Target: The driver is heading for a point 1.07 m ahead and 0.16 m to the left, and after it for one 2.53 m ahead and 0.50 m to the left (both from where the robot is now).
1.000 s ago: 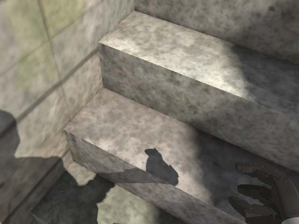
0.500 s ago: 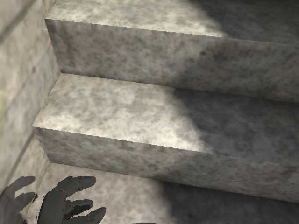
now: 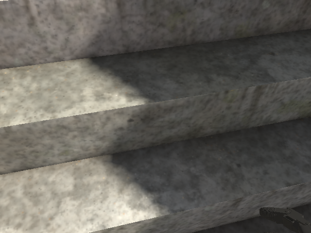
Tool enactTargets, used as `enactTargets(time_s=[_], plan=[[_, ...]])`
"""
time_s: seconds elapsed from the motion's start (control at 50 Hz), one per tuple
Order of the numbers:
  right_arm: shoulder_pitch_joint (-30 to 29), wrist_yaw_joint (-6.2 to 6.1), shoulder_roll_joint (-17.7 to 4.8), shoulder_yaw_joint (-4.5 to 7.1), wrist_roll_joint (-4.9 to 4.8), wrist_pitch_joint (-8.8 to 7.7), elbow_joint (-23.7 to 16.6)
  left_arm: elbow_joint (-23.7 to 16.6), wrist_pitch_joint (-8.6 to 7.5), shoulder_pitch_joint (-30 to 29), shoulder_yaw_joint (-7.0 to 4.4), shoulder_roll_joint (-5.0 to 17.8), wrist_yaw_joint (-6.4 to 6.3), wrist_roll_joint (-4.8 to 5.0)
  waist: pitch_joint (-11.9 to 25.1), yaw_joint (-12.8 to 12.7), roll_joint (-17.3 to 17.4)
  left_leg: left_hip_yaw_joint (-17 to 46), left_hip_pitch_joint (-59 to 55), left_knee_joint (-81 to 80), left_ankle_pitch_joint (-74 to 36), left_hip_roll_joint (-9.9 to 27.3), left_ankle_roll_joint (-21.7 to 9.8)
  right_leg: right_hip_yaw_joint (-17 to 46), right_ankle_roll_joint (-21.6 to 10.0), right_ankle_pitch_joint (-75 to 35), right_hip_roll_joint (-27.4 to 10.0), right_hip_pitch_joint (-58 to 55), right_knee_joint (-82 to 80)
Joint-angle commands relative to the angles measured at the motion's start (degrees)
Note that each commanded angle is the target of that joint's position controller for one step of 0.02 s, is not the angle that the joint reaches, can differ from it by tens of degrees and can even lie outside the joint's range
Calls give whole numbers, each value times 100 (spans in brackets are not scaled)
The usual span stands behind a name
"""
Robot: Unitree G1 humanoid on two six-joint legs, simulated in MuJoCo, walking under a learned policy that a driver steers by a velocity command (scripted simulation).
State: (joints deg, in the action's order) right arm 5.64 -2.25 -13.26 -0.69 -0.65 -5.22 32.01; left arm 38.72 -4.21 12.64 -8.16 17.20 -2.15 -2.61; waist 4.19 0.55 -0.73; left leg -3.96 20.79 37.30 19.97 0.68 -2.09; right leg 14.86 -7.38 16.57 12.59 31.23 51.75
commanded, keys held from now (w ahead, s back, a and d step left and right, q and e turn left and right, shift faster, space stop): w+e+shift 0.04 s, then w+shift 0.30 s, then w+q+shift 0.66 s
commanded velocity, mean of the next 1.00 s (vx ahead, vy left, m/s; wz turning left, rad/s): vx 1.00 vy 0.00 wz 0.17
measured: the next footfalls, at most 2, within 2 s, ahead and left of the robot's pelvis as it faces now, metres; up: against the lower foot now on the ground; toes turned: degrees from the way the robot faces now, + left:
right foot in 0.36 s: +0.31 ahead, -0.17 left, +0.21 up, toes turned +10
left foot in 0.84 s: +0.47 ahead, +0.12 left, +0.42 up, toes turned +9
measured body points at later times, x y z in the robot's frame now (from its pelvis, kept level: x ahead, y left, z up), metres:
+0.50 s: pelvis +0.26 -0.04 +0.16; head +0.30 +0.01 +0.61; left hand +0.46 +0.17 +0.03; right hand +0.31 -0.31 +0.08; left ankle +0.03 +0.10 -0.25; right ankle +0.27 -0.13 -0.50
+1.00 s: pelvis +0.43 +0.03 +0.38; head +0.44 +0.03 +0.83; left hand +0.48 +0.28 +0.28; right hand +0.65 -0.13 +0.26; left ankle +0.43 +0.11 -0.30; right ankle +0.44 -0.11 -0.05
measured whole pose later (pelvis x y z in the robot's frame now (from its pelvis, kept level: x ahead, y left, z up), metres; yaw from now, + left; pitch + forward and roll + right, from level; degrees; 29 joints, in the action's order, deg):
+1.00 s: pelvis +0.43 +0.03 +0.38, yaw +18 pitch +3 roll +3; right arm 10.5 -1.0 -10.9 2.5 0.6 0.9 46.6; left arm 37.1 -7.7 14.4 -0.7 7.2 0.0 -6.1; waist 2.9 -7.5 -2.6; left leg 3.2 32.6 56.4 26.2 -12.3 -5.7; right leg 6.4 -2.7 4.7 1.9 53.7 121.5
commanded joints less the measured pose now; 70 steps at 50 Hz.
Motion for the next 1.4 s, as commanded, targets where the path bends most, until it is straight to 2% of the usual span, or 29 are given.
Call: enactTargets(time_s=[0.02, 0.04, 0.08, 0.26, 0.3, 0.34, 0.36, 0.4, 0.42, 0.46, 0.5, 0.56, 0.62, 0.72, 0.74, 0.78, 0.82, 0.84, 0.86, 0.9, 0.96, 1.1, 1.18, 1.22, 1.26, 1.28, 1.3, 1.32, 1.4], plan=[[915, 47, -151, 77, 621, -153, 597, -1066, -294, -797, 471, -1136, 165, 10, 666, -182, 1494, 2098, -3760, 196, -5959, 2014, 306, -179, 102, 792, -127, 4262, 5940], [833, -64, -909, 412, 781, -232, 219, -1023, -139, 15, 371, -280, 129, -82, 2178, -348, 1374, 4049, -4389, -1192, -1549, 3100, -480, -261, 258, 578, -632, 4455, 7286], [235, -86, -654, 377, 365, -494, 522, -1459, 134, -1995, 357, 113, 171, -308, -127, -190, 97, 3784, -2316, -2745, 2003, 2711, -529, -693, 334, -219, -1097, 5334, 8141], [2925, -20, -105, 355, 151, -436, 2504, -2108, 589, -3683, 888, -1182, 289, -41, -1366, 213, 304, -340, -1944, -3489, -5547, 1118, -4, -1813, -360, 1441, -881, 4917, 5885], [1989, -126, -323, 304, -144, -390, 2116, -1740, 672, -2700, 874, -704, 357, 187, -87, -436, 458, -871, -1093, -3439, -11438, 938, -120, -3136, -365, 1004, -612, 1122, 3411], [1768, -192, -1824, 630, -408, -601, 1769, -1280, 897, -402, 594, -303, 166, 366, 1465, -1519, 2158, -479, -1852, -1218, -16700, 2005, -277, -3007, -257, 1049, -217, -970, 2948], [1304, -62, -1835, 705, -610, -631, 1411, -1013, 819, 90, 446, 134, 148, 144, 1963, -1720, 2086, -184, -1811, 253, -16163, 1805, -462, -2517, -391, 1265, -102, -1740, 1708], [1058, 333, -809, 644, -356, -613, 824, -573, 726, 29, 15, 945, 144, -87, 2063, -1417, -92, 291, 1238, 4807, -3936, -514, -354, 2308, -1115, -452, -2226, -3322, -1727], [611, 379, -634, 683, -172, -654, 572, -552, 654, 12, -21, 778, 117, -207, 2729, -1402, 181, 1214, 1692, 8531, -2057, -904, -406, 3897, -1366, -682, -2980, -3152, -2697], [-399, 353, 571, 336, 95, -603, -391, 381, 278, -133, 92, 455, 231, -61, 1238, -796, 300, 1515, 3801, 10376, -1292, -528, -743, 2859, -1374, -12, -2807, -2726, -2632], [-1074, 306, -1, 418, 293, -583, -406, 1202, 88, 1097, 312, -213, -37, -183, -42, -1452, 108, 1273, 5024, 8074, 75, -609, -439, 1496, -1135, -4549, -2029, -4886, -1417], [-1889, 510, 384, 213, 35, -317, -589, 1916, -68, 2656, 356, -491, -341, -272, 587, -1721, -276, 1327, 4887, 7723, 1102, -713, -499, 977, -808, -5612, -2294, -6214, -2005], [-2714, 571, 1275, -199, 220, -9, -1028, 1998, -326, 2632, 624, -1055, -315, -219, 370, -1274, -164, 886, 3790, 6961, 1226, -442, -412, 502, -306, -3748, -2292, -4443, -3247], [-3424, 23, 872, -338, 515, 283, -2406, 1367, -774, 1474, 463, -91, -161, -117, -819, -408, -1485, 1180, 5608, 9030, 3148, -294, -358, 977, -981, -3578, -3154, -2704, -4914], [-3877, -46, 609, -278, 428, 303, -2596, 1440, -767, 1650, 499, -106, -140, -147, -796, -410, -664, 1085, 5703, 8572, 2977, -207, -433, 306, -744, -3546, -3084, -2972, -5109], [-2264, 29, 113, -227, 60, 420, -1883, 1111, -732, 1294, 581, 427, -24, 382, 813, 20, 221, -505, -405, 4227, 1210, -561, -511, -1520, -409, -8942, -2485, -582, -4934], [-131, -53, -653, 190, 58, 728, -1156, 851, -1020, 1004, 153, 1949, 245, 428, 2312, 790, -1002, -459, -1970, 3785, 1190, -1095, -469, -1529, -467, -13708, -3008, -1288, -2239], [-110, 4, -921, 365, 66, 715, -848, 694, -1005, 1414, 147, 1812, 415, 297, 2893, 480, 109, 891, -3433, 2823, 884, -907, -936, -1198, -101, -10874, -2751, 33, -105], [853, -93, -1284, 635, 90, 915, -431, 514, -899, 1086, 108, 1472, 692, -20, 3144, 813, 1612, 3174, -3048, 577, 1491, -238, -1419, -1321, 316, -2912, -1388, 680, 2342], [-1094, -62, -883, 662, 148, 896, -588, -364, -606, 182, 361, -316, 464, -310, 1296, -28, 419, 4405, -383, -318, 2370, 355, -1820, -576, 731, -1600, -676, 2457, 7571], [-486, 114, -463, 624, 162, 378, 873, -661, -429, 593, 852, -1209, 203, -426, -519, -824, 135, 3521, 1144, -1103, 1461, -96, -1426, -788, 398, -993, -965, 3365, 7786], [1377, 75, -360, 541, 85, -137, 1890, -1931, -291, -2344, 1315, -1548, -98, -205, -1001, 22, 248, 4115, 248, -2374, 1203, 456, -1815, -827, 459, 878, -1462, 5768, 8593], [1617, -128, -835, 683, -5, -27, 1764, -2368, -50, -3056, 1575, -1682, 88, -107, 244, 108, -213, 2765, 1368, -4130, -786, 477, -1699, -1972, 189, 867, -1599, 1414, 4425], [1908, -7, -691, 559, -54, -125, 1675, -1704, -4, -1860, 1335, -1328, 69, 4, 1093, -141, -67, 1624, 1301, -3366, -6025, 534, -1607, -2708, 107, 2360, -971, -1668, 3560], [1245, 244, -1649, 950, 157, -424, 1375, -1159, -34, 468, 741, -190, 70, 117, 2283, -1544, 258, 1712, 14, 265, -10409, 741, -1361, -1716, -5, 3065, -904, -2647, 1601], [353, 472, -1283, 950, -18, -524, 991, -729, -28, 1522, 436, 608, -116, -125, 2373, -1990, -1175, 1382, 1656, 2507, -8900, -103, -1015, 1050, -378, 4637, -1993, -3521, -212], [-344, 595, -433, 796, 332, -522, 586, -405, 49, 1709, 327, 834, -218, 55, 1800, -1844, -2408, 1567, 3281, 4773, -2525, -1064, -854, 3956, -665, 5161, -2857, -3358, -2578], [-462, 588, 124, 667, 664, -545, 284, -594, 103, 356, 348, 406, -205, 153, 1115, -1236, -1498, 2252, 4323, 7264, -2050, -996, -777, 4580, -643, 5143, -2988, -2644, -2953], [426, 309, 763, 183, 442, 71, -19, 608, -211, -626, 681, -976, 37, 101, -837, 557, 115, 1898, 4762, 9058, -1181, -665, -480, 796, -282, 1343, -2604, -245, -2552]])
Velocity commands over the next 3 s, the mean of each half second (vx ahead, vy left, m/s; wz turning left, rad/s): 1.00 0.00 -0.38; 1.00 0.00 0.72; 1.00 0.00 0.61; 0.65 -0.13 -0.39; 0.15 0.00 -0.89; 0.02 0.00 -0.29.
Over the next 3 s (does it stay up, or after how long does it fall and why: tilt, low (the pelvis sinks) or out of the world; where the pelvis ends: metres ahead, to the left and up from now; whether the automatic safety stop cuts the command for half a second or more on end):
stays up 1.22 0.30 1.18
